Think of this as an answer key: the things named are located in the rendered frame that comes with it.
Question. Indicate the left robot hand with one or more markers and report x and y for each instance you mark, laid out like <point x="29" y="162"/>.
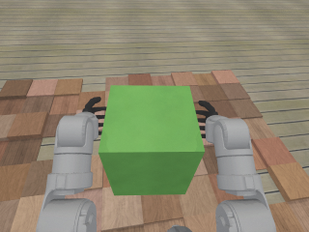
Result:
<point x="89" y="108"/>

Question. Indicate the robot left upper arm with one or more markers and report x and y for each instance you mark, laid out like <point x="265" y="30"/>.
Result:
<point x="68" y="215"/>

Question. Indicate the robot left forearm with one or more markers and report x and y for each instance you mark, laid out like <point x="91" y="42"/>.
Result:
<point x="72" y="160"/>

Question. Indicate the right robot hand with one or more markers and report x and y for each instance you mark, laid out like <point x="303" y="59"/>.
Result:
<point x="211" y="111"/>

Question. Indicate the robot right upper arm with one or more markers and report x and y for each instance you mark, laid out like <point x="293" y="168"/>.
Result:
<point x="243" y="215"/>

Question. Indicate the carton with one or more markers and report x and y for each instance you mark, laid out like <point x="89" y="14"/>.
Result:
<point x="151" y="143"/>

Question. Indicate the robot right forearm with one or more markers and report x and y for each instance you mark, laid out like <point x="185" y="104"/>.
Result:
<point x="235" y="162"/>

